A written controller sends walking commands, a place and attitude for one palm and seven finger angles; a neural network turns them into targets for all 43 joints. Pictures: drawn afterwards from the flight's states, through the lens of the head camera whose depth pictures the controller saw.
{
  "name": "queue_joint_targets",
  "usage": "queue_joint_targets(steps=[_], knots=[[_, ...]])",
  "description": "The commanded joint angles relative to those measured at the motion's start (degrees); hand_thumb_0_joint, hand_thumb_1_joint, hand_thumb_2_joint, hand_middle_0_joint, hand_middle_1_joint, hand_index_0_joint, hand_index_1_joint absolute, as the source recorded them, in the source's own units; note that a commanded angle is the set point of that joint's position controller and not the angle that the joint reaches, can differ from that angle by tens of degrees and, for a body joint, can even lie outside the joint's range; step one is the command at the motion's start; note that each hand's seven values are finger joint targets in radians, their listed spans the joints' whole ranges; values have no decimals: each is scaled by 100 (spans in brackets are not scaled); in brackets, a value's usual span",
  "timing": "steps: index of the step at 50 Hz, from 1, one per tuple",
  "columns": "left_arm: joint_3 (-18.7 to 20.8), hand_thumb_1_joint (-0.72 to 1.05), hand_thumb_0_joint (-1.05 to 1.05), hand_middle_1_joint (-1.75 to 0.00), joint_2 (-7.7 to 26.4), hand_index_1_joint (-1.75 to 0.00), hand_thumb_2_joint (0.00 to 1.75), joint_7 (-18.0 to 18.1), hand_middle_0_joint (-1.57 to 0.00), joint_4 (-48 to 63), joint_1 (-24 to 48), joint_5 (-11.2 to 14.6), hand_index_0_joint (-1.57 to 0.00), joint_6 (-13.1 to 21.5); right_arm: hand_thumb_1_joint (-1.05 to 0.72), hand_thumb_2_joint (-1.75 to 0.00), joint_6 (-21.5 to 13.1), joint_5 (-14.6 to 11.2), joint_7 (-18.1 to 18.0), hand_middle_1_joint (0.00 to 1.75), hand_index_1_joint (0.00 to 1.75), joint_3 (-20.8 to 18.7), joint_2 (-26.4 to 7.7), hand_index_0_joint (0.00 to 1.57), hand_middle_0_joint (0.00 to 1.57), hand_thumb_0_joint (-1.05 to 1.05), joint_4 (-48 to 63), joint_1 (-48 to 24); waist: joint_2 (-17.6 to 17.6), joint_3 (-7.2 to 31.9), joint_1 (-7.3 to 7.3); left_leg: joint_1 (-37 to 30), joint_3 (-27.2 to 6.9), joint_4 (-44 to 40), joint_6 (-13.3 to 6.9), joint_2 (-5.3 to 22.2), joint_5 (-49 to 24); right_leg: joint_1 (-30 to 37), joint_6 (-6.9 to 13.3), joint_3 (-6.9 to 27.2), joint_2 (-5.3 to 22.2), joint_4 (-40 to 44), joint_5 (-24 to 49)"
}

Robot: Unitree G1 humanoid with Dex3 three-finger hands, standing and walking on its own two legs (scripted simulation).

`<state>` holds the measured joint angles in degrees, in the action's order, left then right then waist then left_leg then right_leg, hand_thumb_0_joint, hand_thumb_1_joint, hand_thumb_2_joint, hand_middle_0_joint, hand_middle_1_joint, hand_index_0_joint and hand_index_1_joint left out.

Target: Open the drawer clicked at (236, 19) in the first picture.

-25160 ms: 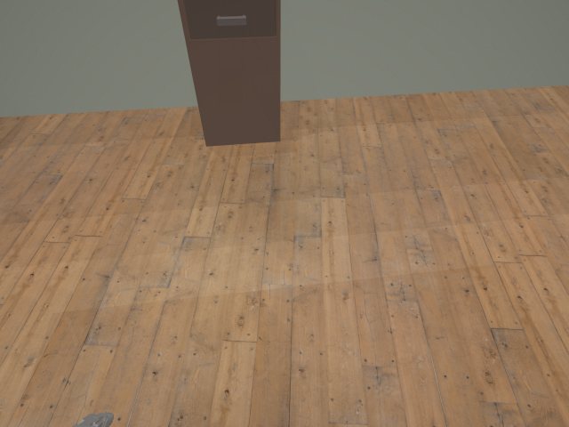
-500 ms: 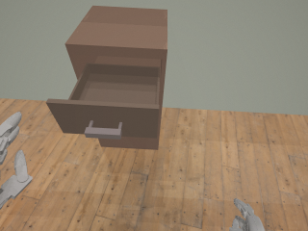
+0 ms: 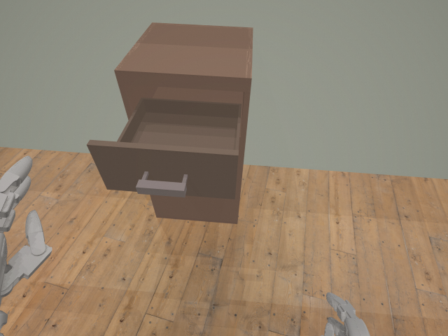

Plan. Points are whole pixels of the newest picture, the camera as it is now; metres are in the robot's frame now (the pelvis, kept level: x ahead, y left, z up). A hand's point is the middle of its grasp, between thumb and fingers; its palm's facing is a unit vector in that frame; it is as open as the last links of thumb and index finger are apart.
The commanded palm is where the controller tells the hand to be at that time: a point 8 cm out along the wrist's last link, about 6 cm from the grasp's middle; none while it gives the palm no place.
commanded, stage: let the arm hang, fingers relaxed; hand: left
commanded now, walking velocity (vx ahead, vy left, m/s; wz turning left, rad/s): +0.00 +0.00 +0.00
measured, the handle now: (163, 182) +0.51 +0.18 -0.08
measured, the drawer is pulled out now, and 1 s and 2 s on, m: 0.30 0.30 0.30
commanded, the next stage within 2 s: look to check the result in 1.16 s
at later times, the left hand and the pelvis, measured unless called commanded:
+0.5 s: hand out of the picture -0.01 +0.20 -0.17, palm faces +0.06 -0.98 -0.21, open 7.0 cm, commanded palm none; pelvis +0.01 +0.01 +0.01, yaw +1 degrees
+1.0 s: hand out of the picture +0.01 +0.18 -0.17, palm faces +0.03 -0.98 -0.19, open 7.3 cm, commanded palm none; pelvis +0.02 +0.01 +0.01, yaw +0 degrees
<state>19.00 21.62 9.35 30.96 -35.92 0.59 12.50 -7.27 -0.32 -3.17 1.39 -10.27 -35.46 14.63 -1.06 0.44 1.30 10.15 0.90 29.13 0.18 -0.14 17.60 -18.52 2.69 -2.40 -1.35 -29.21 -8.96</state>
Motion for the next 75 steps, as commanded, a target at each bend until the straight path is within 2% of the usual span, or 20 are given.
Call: queue_joint_targets(steps=[1,2,3,4,5,6,7,8,10,12,14,17,19,21,22,24,31,48,61,75], knots=[[763,90,0,-30,902,-30,90,77,-20,1075,190,81,-20,374,-90,-90,-318,-2,-51,30,30,-307,-750,20,20,0,852,-638,-213,-195,-19,1064,-335,-394,-357,231,776,500,-57,1458,831,1496,-1867],[809,90,0,-30,962,-30,90,75,-20,1168,216,99,-20,371,-90,-90,-305,-10,-39,30,30,-334,-764,20,20,0,852,-643,-371,-78,-1,868,-260,-216,-318,174,465,517,17,1518,958,1596,-1612],[-1268,90,0,-30,177,-30,90,-702,-20,-3604,1031,-460,-20,-691,-90,-90,-292,58,457,30,30,-672,-1487,20,20,0,-704,-473,-397,-107,267,836,-349,983,-203,300,-510,-221,283,1027,1387,428,390],[-1090,90,0,-30,-118,-30,90,-830,-20,-3754,871,-332,-20,-1091,-90,-90,96,30,440,30,30,-533,-927,20,20,0,-703,210,-406,441,222,340,-355,743,-131,266,-621,-163,348,933,1257,321,602],[-1188,90,0,-30,-294,-30,90,-848,-20,-3931,1073,-284,-20,-1200,-90,-90,295,51,420,30,30,-435,-742,20,20,0,-682,347,-539,431,165,477,-415,508,-188,262,-358,-218,254,638,1130,339,-340],[-1273,90,0,-30,-342,-30,90,-848,-20,-4188,1201,-277,-20,-1240,-90,-90,403,109,416,30,30,-375,-708,20,20,0,-628,316,-658,272,84,644,-486,384,-273,250,-298,-222,171,625,988,320,-796],[-1348,90,0,-30,-362,-30,90,-815,-20,-4496,1476,-288,-20,-1256,-90,-90,444,157,421,30,30,-370,-785,20,20,0,-617,300,-981,168,69,690,-613,302,-337,325,-677,-183,170,544,881,114,-566],[-1389,90,0,-30,-331,-30,90,-806,-20,-4783,1632,-289,-20,-1286,-90,-90,498,190,390,30,30,-362,-826,20,20,0,-623,240,-934,56,9,851,-678,210,-384,339,-1058,73,131,519,806,28,-86],[-1441,90,0,-30,-333,-30,90,-775,-20,-5535,1859,-270,-20,-1327,-90,-90,558,192,325,30,30,-326,-797,20,20,0,-760,69,-558,120,-99,809,-726,-69,-357,381,-1573,590,124,595,723,-31,809],[-1498,90,0,-30,-346,-30,90,-752,-20,-6324,1965,-237,-20,-1356,-90,-90,591,176,261,30,30,-262,-733,20,20,0,-954,-33,186,29,-195,706,-729,-406,-322,459,-1852,860,75,608,595,51,1047],[-1556,90,0,-30,-331,-30,90,-747,-20,-7070,1948,-201,-20,-1313,-90,-90,612,136,204,30,30,-205,-668,20,20,0,-1230,19,517,131,-224,540,-576,-511,-264,470,-1786,1216,83,690,623,252,1227],[-1642,90,0,-30,-341,-30,90,-758,-20,-7901,1911,-164,-20,-1283,-90,-90,646,82,156,30,30,-149,-569,20,20,0,-1593,197,701,-104,-209,405,-499,-782,-248,479,-1073,1198,106,711,604,620,712],[-1588,90,0,-30,-546,-30,90,-747,-20,-8204,1784,-175,-20,-1276,-90,-90,666,115,131,30,30,-168,-417,20,20,0,-1793,401,1037,-136,-204,448,-476,-899,-279,498,-618,1222,110,686,583,789,377],[-1637,90,0,-30,-533,-30,90,-764,-20,-8497,1735,-153,-20,-1265,-90,-90,689,97,134,30,30,-158,-338,20,20,0,-1959,577,906,-270,-190,509,-471,-985,-292,481,-193,1136,106,700,582,937,8],[-1647,90,0,-30,-540,-30,90,-758,-20,-8615,1696,-150,-20,-1252,-90,-90,699,84,123,30,30,-172,-324,20,20,0,-2028,697,528,-282,-184,383,-516,-979,-323,517,-253,1057,110,668,559,987,35],[-1684,90,0,-30,-601,-30,90,-761,-20,-8799,1696,-142,-20,-1248,-90,-90,708,77,117,30,30,-176,-295,20,20,0,-2189,918,337,-365,-134,401,-494,-996,-336,516,-117,1003,96,688,598,1061,-154],[-1757,90,0,-30,-777,-30,90,-718,-20,-9258,1479,-123,-20,-1253,-90,-90,678,58,72,30,30,-127,-133,20,20,0,-2550,1276,8,-579,-117,364,-509,-1101,-369,584,-317,885,93,638,607,979,-42],[-1748,90,0,-30,-973,-30,90,-675,-20,-9406,1445,-141,-20,-1231,-90,-90,664,71,57,30,30,-110,141,20,20,0,-2768,1343,266,-928,-124,426,-403,-1149,-335,535,-266,680,89,687,616,995,-112],[-1735,90,0,-30,-982,-30,90,-682,-20,-9354,1482,-131,-20,-1210,-90,-90,671,69,57,30,30,-132,112,20,20,0,-2748,1368,63,-726,-94,250,-343,-1063,-310,492,-416,788,101,713,644,1032,-21],[-1731,90,0,-30,-1003,-30,90,-677,-20,-9390,1477,-127,-20,-1208,-90,-90,671,68,47,30,30,-127,116,20,20,0,-2784,1359,187,-724,-92,182,-343,-1071,-291,504,-539,824,109,692,642,1020,108]])
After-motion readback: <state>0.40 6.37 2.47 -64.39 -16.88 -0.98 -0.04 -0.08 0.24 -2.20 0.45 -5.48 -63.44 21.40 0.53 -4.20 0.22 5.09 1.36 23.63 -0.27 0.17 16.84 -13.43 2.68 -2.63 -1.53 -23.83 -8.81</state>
